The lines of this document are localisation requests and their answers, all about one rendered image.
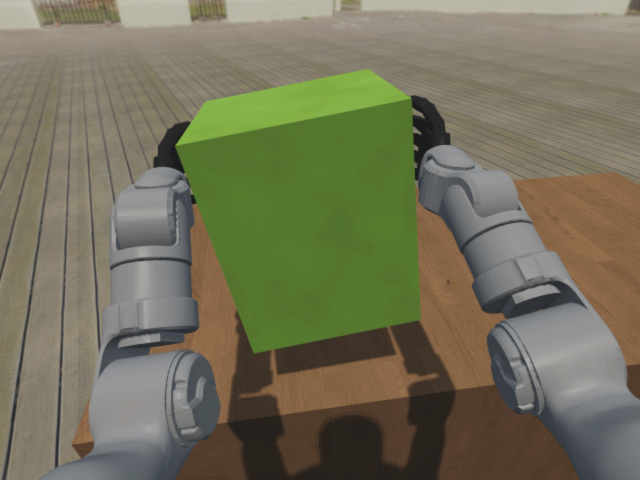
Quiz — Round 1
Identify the right robot hand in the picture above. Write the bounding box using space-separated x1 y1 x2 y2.
411 95 450 181

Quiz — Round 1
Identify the carton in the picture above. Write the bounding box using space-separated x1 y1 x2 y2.
175 69 421 353

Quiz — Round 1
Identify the robot left forearm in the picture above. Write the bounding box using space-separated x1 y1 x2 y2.
89 167 199 440

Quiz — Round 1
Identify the robot left upper arm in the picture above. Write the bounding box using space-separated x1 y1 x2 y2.
38 349 221 480

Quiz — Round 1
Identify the pedestal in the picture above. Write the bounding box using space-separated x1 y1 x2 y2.
72 172 640 480

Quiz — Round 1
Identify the left robot hand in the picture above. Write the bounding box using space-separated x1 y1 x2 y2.
153 121 196 205

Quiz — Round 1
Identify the robot right forearm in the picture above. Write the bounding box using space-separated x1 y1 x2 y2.
418 145 628 384

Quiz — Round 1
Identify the robot right upper arm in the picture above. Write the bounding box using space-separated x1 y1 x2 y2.
487 302 640 480

